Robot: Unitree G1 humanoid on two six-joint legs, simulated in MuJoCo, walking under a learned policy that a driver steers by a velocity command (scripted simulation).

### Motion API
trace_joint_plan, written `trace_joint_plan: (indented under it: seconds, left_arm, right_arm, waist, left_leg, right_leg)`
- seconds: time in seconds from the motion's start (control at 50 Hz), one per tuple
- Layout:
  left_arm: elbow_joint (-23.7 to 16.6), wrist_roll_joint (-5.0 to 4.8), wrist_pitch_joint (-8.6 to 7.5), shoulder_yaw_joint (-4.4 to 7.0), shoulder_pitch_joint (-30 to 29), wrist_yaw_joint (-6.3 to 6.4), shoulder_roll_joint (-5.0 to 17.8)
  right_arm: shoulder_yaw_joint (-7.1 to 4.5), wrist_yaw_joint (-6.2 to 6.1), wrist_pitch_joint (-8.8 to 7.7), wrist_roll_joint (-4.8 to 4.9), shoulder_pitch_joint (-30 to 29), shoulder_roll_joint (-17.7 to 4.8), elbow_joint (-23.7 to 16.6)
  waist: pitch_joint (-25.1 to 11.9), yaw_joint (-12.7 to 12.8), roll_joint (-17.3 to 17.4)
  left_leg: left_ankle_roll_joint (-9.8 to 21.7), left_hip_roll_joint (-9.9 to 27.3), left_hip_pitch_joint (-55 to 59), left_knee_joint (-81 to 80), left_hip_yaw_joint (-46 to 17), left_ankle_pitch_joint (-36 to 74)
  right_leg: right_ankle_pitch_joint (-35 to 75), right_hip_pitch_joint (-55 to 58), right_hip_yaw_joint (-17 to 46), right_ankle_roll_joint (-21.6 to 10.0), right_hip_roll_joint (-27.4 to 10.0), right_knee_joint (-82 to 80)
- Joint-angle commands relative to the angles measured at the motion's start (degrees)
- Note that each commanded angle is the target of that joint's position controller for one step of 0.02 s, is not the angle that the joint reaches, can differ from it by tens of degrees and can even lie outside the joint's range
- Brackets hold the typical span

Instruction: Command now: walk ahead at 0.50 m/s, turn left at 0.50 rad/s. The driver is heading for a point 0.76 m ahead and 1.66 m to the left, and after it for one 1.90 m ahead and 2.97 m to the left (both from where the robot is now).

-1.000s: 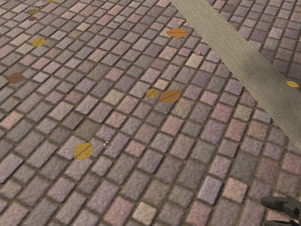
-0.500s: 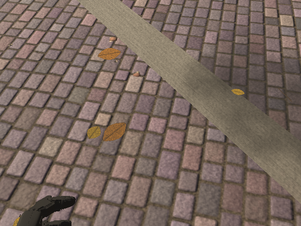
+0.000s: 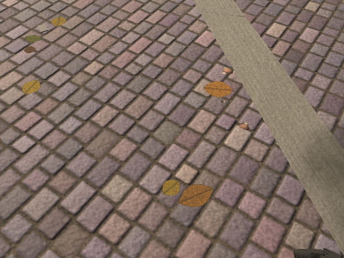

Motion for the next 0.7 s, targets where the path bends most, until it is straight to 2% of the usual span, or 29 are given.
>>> trace_joint_plan:
  seconds: [0.02,0.04,0.06,0.08,0.1,0.12,0.14,0.16,0.2,0.22,0.26,0.3,0.34,0.38,0.44,0.46,0.48,0.5,0.52,0.54,0.56,0.58,0.6,0.62,0.64,0.7]
  left_arm:
    - [-4.0,-0.07,0.54,2.41,-2.1,1.5,11.3]
    - [-6.9,1.46,-0.78,0.39,1.8,0.91,5.3]
    - [-7.6,1.38,-3.2,-0.67,1.3,-0.15,3.9]
    - [-9.1,-1.01,-4.72,0.58,-5.0,-1.12,8.2]
    - [-10.2,-1.65,-5.56,0.3,-7.8,-1.36,8.0]
    - [-10.0,-0.48,-5.79,0.38,-8.4,-0.97,7.4]
    - [-9.5,0.73,-5.22,0.89,-8.2,-0.58,7.8]
    - [-9.8,0.94,-4.49,1.03,-6.8,-0.68,7.7]
    - [-9.7,1.33,-3.35,0.89,-5.6,-0.62,6.5]
    - [-10.1,1.39,-3.02,0.66,-7.0,-0.47,5.6]
    - [-11.6,1.53,-2.91,0.06,-12.0,-0.41,4.2]
    - [-12.6,1.25,-3.22,-0.47,-16.5,-0.76,3.1]
    - [-13.5,0.48,-3.59,-0.41,-20.0,-1.24,3.5]
    - [-14.1,-0.01,-3.96,0.1,-21.2,-1.66,5.1]
    - [-13.8,-0.19,-4.66,1.19,-18.6,-2.0,7.3]
    - [-12.7,-0.09,-4.91,1.72,-14.8,-1.83,7.8]
    - [-11.8,0.62,-5.18,2.53,-9.2,-1.45,9.5]
    - [-11.2,1.16,-5.09,3.25,-1.1,-0.94,12.6]
    - [-8.9,1.46,-4.25,4.16,2.2,-1.43,16.1]
    - [-10.4,0.42,-4.12,2.9,-0.6,-1.72,10.3]
    - [-10.8,0.38,-3.73,2.08,-2.6,-1.43,7.4]
    - [-11.0,0.94,-3.47,1.61,-5.1,-1.4,6.5]
    - [-10.4,1.07,-3.32,1.25,-6.7,-1.26,5.2]
    - [-10.0,1.32,-3.41,1.02,-7.2,-1.08,4.8]
    - [-9.6,1.15,-3.62,1.04,-7.3,-1.03,4.5]
    - [-8.0,0.71,-4.11,1.7,-6.5,-0.97,6.0]
  right_arm:
    - [-5.4,-0.88,-0.16,0.26,15.5,-12.1,-1.0]
    - [-7.09,-2.04,0.27,0.17,20.6,-18.7,-0.4]
    - [-6.28,-2.01,-0.26,0.34,20.4,-17.6,-1.6]
    - [-5.07,-2.03,-0.58,-0.16,19.6,-13.5,-1.4]
    - [-4.59,-2.16,-0.83,-0.1,16.8,-11.7,-1.5]
    - [-4.22,-2.25,-0.84,-0.05,13.0,-10.5,-2.1]
    - [-3.49,-2.37,-0.82,-0.48,10.2,-8.5,-3.0]
    - [-3.52,-2.56,-0.82,-1.07,8.9,-8.8,-3.8]
    - [-3.73,-2.97,-1.07,-0.7,8.3,-9.1,-3.8]
    - [-3.96,-3.37,-1.1,-0.66,8.7,-9.9,-3.6]
    - [-4.34,-4.03,-0.99,-0.31,10.3,-11.1,-2.8]
    - [-4.49,-4.46,-0.58,0.02,11.9,-11.4,-2.1]
    - [-4.6,-4.68,-0.23,0.22,14.2,-11.7,-1.2]
    - [-4.56,-4.8,0.07,0.58,15.5,-11.3,-0.6]
    - [-4.65,-5.0,0.45,0.33,15.1,-10.9,-0.6]
    - [-4.38,-4.95,0.6,0.24,14.5,-9.9,-0.8]
    - [-3.48,-4.75,0.49,-0.06,14.6,-7.4,-1.2]
    - [-2.12,-4.63,0.38,-1.17,16.6,-3.6,-2.1]
    - [-1.68,-4.65,-0.12,1.21,22.9,-2.9,-4.2]
    - [-2.83,-4.9,-0.07,1.55,21.9,-9.1,-2.2]
    - [-3.54,-4.82,0.26,1.01,15.9,-11.3,-2.9]
    - [-3.54,-4.85,0.56,0.43,13.4,-10.5,-3.2]
    - [-3.75,-4.7,0.63,-0.09,11.7,-9.8,-3.8]
    - [-3.74,-4.3,0.85,0.27,12.0,-8.8,-4.0]
    - [-3.62,-4.08,1.15,0.61,12.3,-7.7,-4.0]
    - [-3.11,-3.86,1.77,0.37,9.9,-5.5,-5.4]
  waist:
    - [-10.0,-12.0,-4.2]
    - [-16.5,-10.3,8.0]
    - [-24.1,-9.4,9.5]
    - [-18.9,-11.6,5.3]
    - [-11.9,-10.2,2.5]
    - [-7.3,-7.5,-1.4]
    - [-4.5,-5.5,-1.7]
    - [-4.2,-3.7,1.4]
    - [-3.6,-2.6,1.6]
    - [-2.9,-2.7,1.2]
    - [-1.7,-4.4,1.4]
    - [-1.5,-6.4,2.5]
    - [-1.5,-7.9,3.2]
    - [-1.5,-8.0,3.8]
    - [-1.8,-5.7,5.7]
    - [-2.8,-3.6,5.9]
    - [-7.2,-0.8,4.4]
    - [-15.2,1.4,-4.1]
    - [-19.0,-2.2,-24.4]
    - [-13.3,-0.9,-14.9]
    - [-7.4,0.4,-9.6]
    - [-4.2,-0.6,-5.5]
    - [-1.9,-1.4,-5.5]
    - [-1.1,-2.4,-7.2]
    - [-1.0,-2.7,-8.2]
    - [0.1,-2.7,-6.6]
  left_leg:
    - [5.4,-4.1,25.7,-3.3,0.1,-1.1]
    - [14.2,10.6,48.7,-3.6,-26.0,-4.2]
    - [20.9,18.8,57.0,-13.0,-51.1,-8.4]
    - [17.3,16.6,54.2,-14.8,-43.2,-9.4]
    - [14.9,14.1,45.9,-15.3,-34.8,-6.4]
    - [13.1,11.7,37.1,-16.2,-29.3,-1.6]
    - [11.9,9.5,30.6,-17.9,-25.2,3.6]
    - [12.9,9.2,25.8,-19.1,-24.8,7.1]
    - [13.3,7.8,20.4,-20.4,-21.2,11.6]
    - [12.8,6.7,18.2,-20.8,-19.3,11.7]
    - [11.1,4.7,16.2,-20.7,-17.0,10.7]
    - [9.0,2.9,14.9,-19.9,-15.8,5.7]
    - [8.1,3.5,15.3,-19.3,-17.8,1.3]
    - [7.4,4.8,18.3,-16.7,-21.3,-1.9]
    - [5.9,6.7,22.2,-11.2,-26.4,-2.5]
    - [4.8,5.4,21.8,-8.2,-26.4,-1.7]
    - [3.0,2.4,19.6,-0.1,-24.0,-1.3]
    - [0.6,-2.2,12.3,16.7,-17.9,-13.7]
    - [-2.0,-7.2,-7.6,33.7,-12.2,-30.4]
    - [-3.0,-2.7,-13.0,40.1,-13.9,-27.0]
    - [-3.4,-0.9,-13.8,41.4,-12.3,-21.7]
    - [-3.8,0.9,-11.7,40.1,-11.0,-17.8]
    - [-4.0,2.5,-10.8,37.3,-11.0,-15.3]
    - [-4.0,3.8,-8.2,35.7,-10.5,-13.7]
    - [-4.2,4.3,-7.1,34.5,-9.6,-12.9]
    - [-5.0,5.1,-9.4,30.1,-8.6,-9.8]
  right_leg:
    - [62.7,-9.8,1.0,-3.8,-12.4,29.3]
    - [26.2,-34.6,1.1,-0.2,-4.8,51.1]
    - [-9.2,-47.1,13.5,0.7,3.6,62.4]
    - [-5.7,-53.0,18.6,-0.5,-0.4,63.8]
    - [-0.7,-53.4,17.5,-1.4,-2.9,59.6]
    - [2.5,-50.7,16.9,-1.2,-4.9,53.8]
    - [5.2,-46.9,16.6,-0.9,-6.3,50.1]
    - [6.1,-43.5,16.8,0.1,-6.5,48.8]
    - [7.5,-41.0,15.7,2.2,-6.5,44.2]
    - [9.8,-40.6,15.0,3.0,-6.0,40.9]
    - [17.8,-40.1,14.6,3.9,-4.8,31.7]
    - [25.8,-36.7,14.3,4.0,-2.7,22.3]
    - [29.9,-34.0,14.6,3.9,-1.0,17.3]
    - [28.9,-33.3,16.4,3.2,-0.7,13.9]
    - [22.1,-29.8,17.2,0.8,-0.8,11.6]
    - [21.5,-24.7,16.3,-0.6,-0.7,9.6]
    - [20.3,-14.8,18.0,-2.8,-3.6,9.2]
    - [16.5,-0.4,28.4,-5.9,-14.0,9.3]
    - [-1.0,12.0,56.8,-14.9,-24.9,2.1]
    - [-10.9,7.9,57.1,-13.5,-23.8,-0.7]
    - [-7.3,2.1,47.0,-11.1,-21.4,-0.5]
    - [1.4,-4.0,39.6,-10.1,-18.8,-1.2]
    - [7.7,-7.9,34.4,-10.0,-16.9,-2.2]
    - [11.6,-10.8,30.0,-9.4,-15.4,-3.4]
    - [13.8,-12.0,26.9,-9.5,-14.4,-4.7]
    - [20.3,-12.1,20.9,-11.2,-15.1,-7.2]
Velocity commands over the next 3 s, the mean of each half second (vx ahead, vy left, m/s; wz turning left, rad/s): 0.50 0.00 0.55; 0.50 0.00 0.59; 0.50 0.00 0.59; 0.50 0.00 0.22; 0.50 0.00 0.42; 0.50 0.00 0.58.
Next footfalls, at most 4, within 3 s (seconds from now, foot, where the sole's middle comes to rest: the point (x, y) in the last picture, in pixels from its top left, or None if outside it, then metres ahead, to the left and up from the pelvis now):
0.02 left None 0.18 0.10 -0.76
0.48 right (210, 254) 0.48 -0.07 -0.76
1.02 left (119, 213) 0.61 0.29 -0.76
1.50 right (120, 143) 0.96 0.34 -0.76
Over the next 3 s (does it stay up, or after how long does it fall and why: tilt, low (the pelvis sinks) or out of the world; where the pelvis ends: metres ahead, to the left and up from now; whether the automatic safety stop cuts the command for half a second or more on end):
stays up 1.06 1.01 -0.01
